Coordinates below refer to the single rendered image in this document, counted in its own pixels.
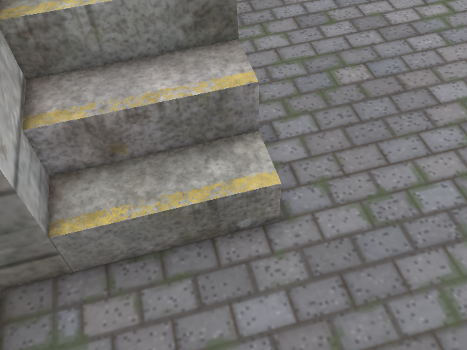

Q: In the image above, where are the stairs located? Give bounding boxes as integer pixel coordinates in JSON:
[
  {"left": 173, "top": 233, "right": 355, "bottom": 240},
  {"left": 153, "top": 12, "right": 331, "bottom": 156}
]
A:
[{"left": 0, "top": 0, "right": 282, "bottom": 272}]

